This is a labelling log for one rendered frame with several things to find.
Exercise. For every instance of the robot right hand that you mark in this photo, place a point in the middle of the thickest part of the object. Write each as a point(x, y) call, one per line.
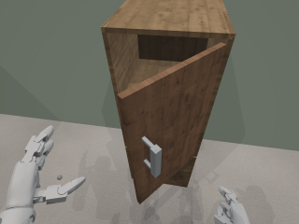
point(235, 213)

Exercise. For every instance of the handle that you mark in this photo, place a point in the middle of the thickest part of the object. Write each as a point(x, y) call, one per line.
point(155, 152)

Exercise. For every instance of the cupboard door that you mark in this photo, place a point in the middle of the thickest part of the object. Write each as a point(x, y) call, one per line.
point(169, 109)

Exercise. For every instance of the robot left hand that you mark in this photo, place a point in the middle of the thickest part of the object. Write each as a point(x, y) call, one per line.
point(22, 190)

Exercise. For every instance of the robot left forearm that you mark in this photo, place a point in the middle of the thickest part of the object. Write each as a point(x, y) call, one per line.
point(18, 215)

